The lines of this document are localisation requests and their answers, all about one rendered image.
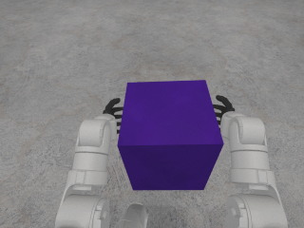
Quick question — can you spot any robot left upper arm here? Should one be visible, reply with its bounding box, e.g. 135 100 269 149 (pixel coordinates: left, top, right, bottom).
55 194 110 228

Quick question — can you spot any left robot hand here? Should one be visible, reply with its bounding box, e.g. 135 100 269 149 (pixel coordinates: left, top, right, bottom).
103 98 124 134

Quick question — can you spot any robot left thigh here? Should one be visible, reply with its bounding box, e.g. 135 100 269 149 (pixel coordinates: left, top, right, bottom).
114 203 149 228

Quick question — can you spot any right robot hand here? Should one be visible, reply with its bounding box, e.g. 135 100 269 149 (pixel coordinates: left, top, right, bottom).
213 95 235 132

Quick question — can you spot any carton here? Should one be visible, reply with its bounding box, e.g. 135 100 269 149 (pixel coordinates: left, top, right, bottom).
117 80 224 191

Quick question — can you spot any robot right forearm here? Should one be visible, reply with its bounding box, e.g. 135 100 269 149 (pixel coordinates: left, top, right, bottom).
220 111 288 228

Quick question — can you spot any robot right upper arm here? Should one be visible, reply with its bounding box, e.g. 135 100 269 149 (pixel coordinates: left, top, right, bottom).
225 193 288 228

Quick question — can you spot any robot left forearm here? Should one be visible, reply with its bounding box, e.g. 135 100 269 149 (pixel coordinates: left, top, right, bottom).
55 113 117 228

